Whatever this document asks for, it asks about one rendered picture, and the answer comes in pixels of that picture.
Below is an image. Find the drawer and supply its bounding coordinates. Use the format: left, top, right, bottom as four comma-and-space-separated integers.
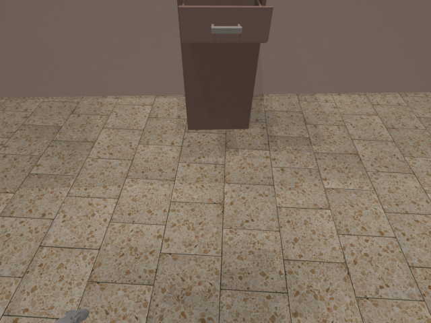
178, 0, 273, 43

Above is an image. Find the cabinet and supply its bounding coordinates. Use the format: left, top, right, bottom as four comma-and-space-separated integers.
177, 0, 266, 130

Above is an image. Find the robot left hand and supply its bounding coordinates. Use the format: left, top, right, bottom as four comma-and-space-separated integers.
55, 309, 89, 323

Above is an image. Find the handle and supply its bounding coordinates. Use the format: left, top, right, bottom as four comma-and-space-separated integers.
211, 24, 242, 34

